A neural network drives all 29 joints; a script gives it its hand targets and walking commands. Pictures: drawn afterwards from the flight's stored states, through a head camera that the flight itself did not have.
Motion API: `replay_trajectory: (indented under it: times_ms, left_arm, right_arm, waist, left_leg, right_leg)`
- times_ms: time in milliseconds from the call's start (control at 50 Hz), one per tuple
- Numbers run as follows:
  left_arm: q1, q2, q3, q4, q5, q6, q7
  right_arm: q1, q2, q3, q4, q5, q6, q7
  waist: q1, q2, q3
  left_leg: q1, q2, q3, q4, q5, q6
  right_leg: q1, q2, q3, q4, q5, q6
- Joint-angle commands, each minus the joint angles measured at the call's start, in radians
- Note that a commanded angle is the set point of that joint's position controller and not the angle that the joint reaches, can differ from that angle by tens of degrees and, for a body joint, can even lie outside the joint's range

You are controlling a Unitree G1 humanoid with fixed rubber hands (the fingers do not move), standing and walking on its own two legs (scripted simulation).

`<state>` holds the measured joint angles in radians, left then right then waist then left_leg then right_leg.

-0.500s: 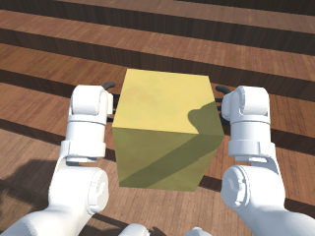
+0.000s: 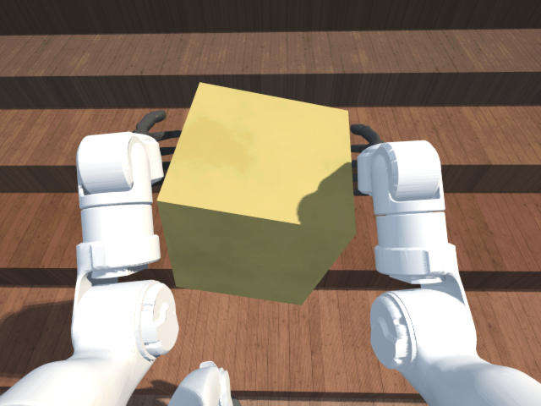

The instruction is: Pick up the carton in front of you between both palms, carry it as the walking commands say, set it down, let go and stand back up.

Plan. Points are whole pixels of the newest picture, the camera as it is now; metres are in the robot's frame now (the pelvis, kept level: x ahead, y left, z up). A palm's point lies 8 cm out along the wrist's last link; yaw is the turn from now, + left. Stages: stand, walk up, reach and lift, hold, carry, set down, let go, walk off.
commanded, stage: carry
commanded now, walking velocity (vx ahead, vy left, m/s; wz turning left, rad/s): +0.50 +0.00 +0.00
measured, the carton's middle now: (255, 205) +0.39 -0.03 +0.06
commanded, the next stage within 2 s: none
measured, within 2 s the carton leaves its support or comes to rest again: neither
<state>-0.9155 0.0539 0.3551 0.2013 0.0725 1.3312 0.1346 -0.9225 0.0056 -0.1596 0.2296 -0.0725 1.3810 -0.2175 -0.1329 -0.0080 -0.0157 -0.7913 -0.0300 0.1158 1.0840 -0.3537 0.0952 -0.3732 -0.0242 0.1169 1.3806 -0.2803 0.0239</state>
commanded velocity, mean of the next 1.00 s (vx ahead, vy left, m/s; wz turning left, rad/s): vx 0.50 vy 0.00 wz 0.00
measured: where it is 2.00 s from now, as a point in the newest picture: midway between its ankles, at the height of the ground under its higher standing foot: (223, 45)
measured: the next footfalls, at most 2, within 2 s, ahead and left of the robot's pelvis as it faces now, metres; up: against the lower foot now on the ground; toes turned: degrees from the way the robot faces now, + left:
right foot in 0.30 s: +0.36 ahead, -0.15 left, +0.13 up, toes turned -3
left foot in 0.76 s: +0.73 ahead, +0.12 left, +0.26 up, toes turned +6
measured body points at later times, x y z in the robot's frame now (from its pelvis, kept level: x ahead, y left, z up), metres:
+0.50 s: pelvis +0.31 -0.05 +0.18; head +0.36 -0.04 +0.63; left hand +0.69 +0.15 +0.33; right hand +0.75 -0.14 +0.33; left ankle +0.21 +0.05 -0.33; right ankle +0.32 -0.14 -0.52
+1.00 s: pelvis +0.64 +0.02 +0.33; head +0.69 +0.00 +0.77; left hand +1.06 +0.10 +0.48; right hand +1.03 -0.18 +0.50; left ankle +0.69 +0.11 -0.39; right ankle +0.62 -0.08 -0.22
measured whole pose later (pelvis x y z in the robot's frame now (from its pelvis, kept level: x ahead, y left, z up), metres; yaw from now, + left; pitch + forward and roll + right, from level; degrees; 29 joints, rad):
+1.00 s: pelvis +0.64 +0.02 +0.33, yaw -1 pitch +4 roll +2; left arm -1.04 -0.01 0.43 0.24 0.19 1.43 0.18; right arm -1.12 0.03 -0.33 0.35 -0.01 1.36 -0.42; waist -0.16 0.00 0.05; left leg -0.47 0.00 0.15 0.68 -0.27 0.07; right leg -0.83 0.04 0.02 1.67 -0.42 -0.08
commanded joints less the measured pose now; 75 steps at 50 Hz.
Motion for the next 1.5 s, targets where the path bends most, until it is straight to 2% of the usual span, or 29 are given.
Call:
replay_trajectory:
  times_ms: [0,100,180,220,260,300,320,340,360,420,580,620,660,700,720,740,760,800,860,1040,1100,1160,1180,1200,1220,1240,1260,1340,1480]
  left_arm:
    - [-0.774,-1.041,-0.459,-0.125,-0.316,0.017,-0.198]
    - [-0.641,-1.009,-0.484,-0.043,-0.26,0.003,-0.181]
    - [-0.683,-1.01,-0.517,-0.003,-0.26,0.016,-0.196]
    - [-0.683,-1.015,-0.522,0.076,-0.267,0.025,-0.192]
    - [-0.681,-1.039,-0.532,0.111,-0.288,0.022,-0.192]
    - [-0.737,-1.116,-0.567,0.057,-0.367,0.013,-0.209]
    - [-0.748,-1.151,-0.563,0.058,-0.389,0.009,-0.215]
    - [-0.723,-1.191,-0.575,0.068,-0.413,-0.002,-0.222]
    - [-0.813,-1.231,-0.621,-0.016,-0.484,-0.009,-0.231]
    - [-1.018,-1.283,-0.648,-0.224,-0.619,-0.01,-0.252]
    - [-0.967,-1.195,-0.588,-0.084,-0.597,0.045,-0.267]
    - [-0.96,-1.163,-0.55,-0.029,-0.57,0.057,-0.271]
    - [-0.943,-1.146,-0.485,0.055,-0.532,0.07,-0.28]
    - [-0.945,-1.126,-0.425,0.093,-0.484,0.079,-0.28]
    - [-0.985,-1.126,-0.407,0.052,-0.462,0.072,-0.271]
    - [-0.951,-1.144,-0.372,0.047,-0.417,0.06,-0.262]
    - [-0.909,-1.106,-0.35,0.079,-0.376,0.058,-0.245]
    - [-1.027,-1.052,-0.329,-0.086,-0.343,0.043,-0.215]
    - [-1.089,-0.967,-0.318,-0.116,-0.312,0.044,-0.167]
    - [-0.97,-1.031,-0.375,0.059,-0.283,0.036,-0.208]
    - [-0.949,-1.032,-0.406,0.126,-0.286,0.039,-0.21]
    - [-0.958,-1.105,-0.423,0.167,-0.346,0.032,-0.215]
    - [-0.928,-1.135,-0.432,0.169,-0.367,0.024,-0.217]
    - [-0.954,-1.161,-0.438,0.148,-0.396,0.015,-0.223]
    - [-0.966,-1.178,-0.417,0.093,-0.416,-0.001,-0.226]
    - [-0.936,-1.195,-0.414,0.122,-0.425,-0.001,-0.23]
    - [-0.975,-1.238,-0.441,0.078,-0.469,-0.016,-0.236]
    - [-1.171,-1.267,-0.502,-0.139,-0.604,-0.015,-0.254]
    - [-1.022,-1.226,-0.445,-0.004,-0.52,0.046,-0.26]
  right_arm:
    - [-1.116,1.158,0.498,-0.406,0.661,-0.074,0.301]
    - [-0.964,1.173,0.453,-0.235,0.598,-0.058,0.325]
    - [-0.967,1.136,0.41,-0.16,0.549,-0.043,0.342]
    - [-0.942,1.098,0.35,-0.082,0.514,-0.027,0.358]
    - [-0.91,1.076,0.324,-0.005,0.491,-0.013,0.371]
    - [-0.935,1.05,0.294,-0.004,0.464,-0.008,0.363]
    - [-0.869,1.06,0.257,0.021,0.418,-0.009,0.359]
    - [-0.824,1.055,0.229,0.054,0.398,-0.005,0.354]
    - [-0.817,1.027,0.195,0.036,0.37,-0.013,0.343]
    - [-0.899,0.949,0.167,-0.099,0.319,-0.013,0.298]
    - [-0.774,0.824,0.214,-0.018,0.222,-0.001,0.255]
    - [-0.816,0.825,0.215,0.008,0.233,0.015,0.259]
    - [-0.795,0.844,0.199,0.111,0.241,0.034,0.263]
    - [-0.769,0.938,0.204,0.203,0.287,0.038,0.281]
    - [-0.785,0.995,0.202,0.192,0.338,0.029,0.303]
    - [-0.851,1.037,0.231,0.154,0.414,0.016,0.325]
    - [-0.843,1.101,0.245,0.142,0.459,0.01,0.347]
    - [-1.048,1.243,0.302,-0.007,0.591,-0.011,0.384]
    - [-1.024,1.224,0.238,0.031,0.615,0.007,0.387]
    - [-0.93,1.205,0.193,0.152,0.467,0.0,0.373]
    - [-0.872,1.15,0.153,0.231,0.422,0.004,0.382]
    - [-0.809,1.125,0.108,0.311,0.396,-0.003,0.402]
    - [-0.849,1.121,0.103,0.302,0.391,-0.002,0.402]
    - [-0.859,1.107,0.086,0.298,0.379,-0.003,0.395]
    - [-0.849,1.12,0.08,0.262,0.373,-0.012,0.389]
    - [-0.766,1.103,0.045,0.293,0.33,-0.008,0.38]
    - [-0.771,1.1,0.037,0.277,0.325,-0.014,0.37]
    - [-0.94,1.01,0.099,0.03,0.309,-0.034,0.307]
    - [-0.812,0.99,0.208,0.047,0.277,-0.014,0.273]
  waist:
    - [0.03,0.134,-0.6]
    - [-0.017,0.036,-0.55]
    - [0.005,0.056,-0.395]
    - [0.102,0.081,-0.364]
    - [0.256,0.292,-0.541]
    - [0.398,0.152,-0.695]
    - [0.325,-0.126,-0.677]
    - [0.299,-0.269,-0.677]
    - [0.29,-0.136,-0.727]
    - [0.256,-0.049,-0.558]
    - [0.288,-0.071,-0.407]
    - [0.241,-0.072,-0.328]
    - [0.12,-0.161,-0.337]
    - [-0.021,-0.197,-0.555]
    - [-0.106,-0.078,-0.68]
    - [-0.026,0.278,-0.752]
    - [0.018,0.212,-0.876]
    - [0.031,0.057,-0.725]
    - [0.077,0.06,-0.559]
    - [-0.014,0.086,-0.476]
    - [0.017,0.078,-0.355]
    - [0.207,0.368,-0.457]
    - [0.271,0.34,-0.519]
    - [0.34,0.242,-0.607]
    - [0.341,0.009,-0.665]
    - [0.277,-0.313,-0.725]
    - [0.287,-0.188,-0.722]
    - [0.234,-0.076,-0.571]
    - [0.284,-0.102,-0.491]
  left_leg:
    - [0.904,0.261,-0.649,-0.543,0.393,0.196]
    - [1.093,0.355,-0.524,-0.604,0.611,0.207]
    - [1.022,0.288,-0.377,-0.786,0.389,0.147]
    - [0.592,0.191,-0.119,-0.933,0.672,0.096]
    - [0.553,0.196,0.019,-0.612,1.412,0.072]
    - [0.49,0.089,-0.015,0.021,1.253,-0.033]
    - [0.261,-0.072,-0.096,0.378,0.196,-0.102]
    - [0.012,-0.16,-0.205,0.717,-0.018,-0.103]
    - [-0.115,-0.106,-0.299,0.872,0.019,-0.059]
    - [-0.289,0.0,-0.285,0.801,-0.112,0.012]
    - [-0.55,0.083,-0.117,0.672,-0.238,0.039]
    - [-0.406,0.137,-0.102,0.369,-0.212,0.036]
    - [0.213,0.031,0.09,-0.002,0.034,0.055]
    - [0.591,-0.083,0.128,-0.117,0.156,0.08]
    - [0.828,-0.034,-0.108,-0.315,0.183,0.129]
    - [0.965,0.306,-0.764,-0.611,0.619,0.293]
    - [1.013,0.321,-0.883,-0.605,0.558,0.331]
    - [0.855,0.286,-0.719,-0.547,0.332,0.258]
    - [0.777,0.286,-0.578,-0.607,0.192,0.178]
    - [1.14,0.44,-0.538,-0.719,0.298,0.232]
    - [0.973,0.279,-0.265,-0.843,0.228,0.107]
    - [0.59,0.221,0.031,-0.717,1.172,0.06]
    - [0.638,0.209,0.088,-0.472,1.428,0.027]
    - [0.579,0.15,0.051,-0.191,1.383,-0.029]
    - [0.376,0.05,-0.058,0.148,0.716,-0.114]
    - [0.11,-0.131,-0.102,0.578,0.009,-0.149]
    - [-0.002,-0.059,-0.268,0.761,-0.004,-0.096]
    - [-0.21,0.022,-0.266,0.732,-0.049,0.006]
    - [-0.458,0.078,-0.129,0.572,-0.168,0.025]
  right_leg:
    - [-0.572,0.061,0.026,0.488,-0.075,-0.108]
    - [-0.837,0.012,-0.052,0.48,-0.315,-0.142]
    - [-0.931,-0.066,-0.11,0.298,-0.389,-0.153]
    - [-0.308,-0.015,-0.284,-0.249,-0.121,-0.165]
    - [0.092,0.113,-0.388,-0.293,0.075,-0.161]
    - [0.41,0.113,-0.194,-0.678,0.191,-0.23]
    - [0.569,-0.131,0.226,-0.891,0.723,-0.327]
    - [0.672,-0.254,0.519,-0.851,1.281,-0.41]
    - [0.71,-0.274,0.544,-0.817,1.1,-0.454]
    - [0.62,-0.221,0.45,-0.823,0.344,-0.311]
    - [0.712,-0.286,0.213,-1.077,0.378,-0.318]
    - [0.558,-0.228,0.076,-1.169,0.368,-0.251]
    - [0.189,-0.152,-0.122,-1.216,0.947,-0.202]
    - [0.175,-0.132,-0.27,-0.732,1.493,-0.133]
    - [0.078,-0.06,-0.208,-0.339,1.227,-0.067]
    - [-0.129,0.166,-0.15,0.13,0.09,0.032]
    - [-0.166,0.187,0.046,0.4,-0.001,0.001]
    - [-0.331,0.082,0.059,0.465,0.004,-0.06]
    - [-0.464,0.037,-0.008,0.383,-0.038,-0.099]
    - [-1.079,-0.066,-0.014,0.611,-0.407,-0.159]
    - [-0.88,-0.091,-0.165,0.138,-0.307,-0.148]
    - [-0.071,0.077,-0.38,-0.252,-0.023,-0.165]
    - [0.014,0.126,-0.417,-0.36,0.033,-0.153]
    - [0.207,0.146,-0.311,-0.553,0.091,-0.177]
    - [0.384,-0.057,0.207,-0.801,0.226,-0.278]
    - [0.57,-0.274,0.615,-0.928,0.747,-0.413]
    - [0.586,-0.258,0.603,-0.825,0.901,-0.44]
    - [0.532,-0.214,0.404,-0.841,0.194,-0.271]
    - [0.728,-0.3,0.236,-0.983,0.427,-0.302]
